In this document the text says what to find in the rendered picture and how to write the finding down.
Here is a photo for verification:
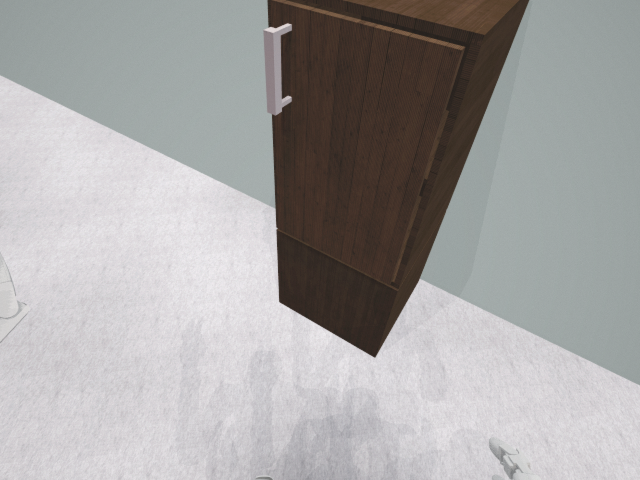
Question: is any right robot hand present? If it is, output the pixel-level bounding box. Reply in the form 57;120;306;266
489;437;542;480

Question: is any cupboard door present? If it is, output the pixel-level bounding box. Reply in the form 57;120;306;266
271;0;465;285

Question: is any handle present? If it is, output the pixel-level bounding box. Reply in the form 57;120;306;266
263;23;292;116

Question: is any left robot hand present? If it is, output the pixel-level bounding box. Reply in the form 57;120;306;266
0;253;30;343

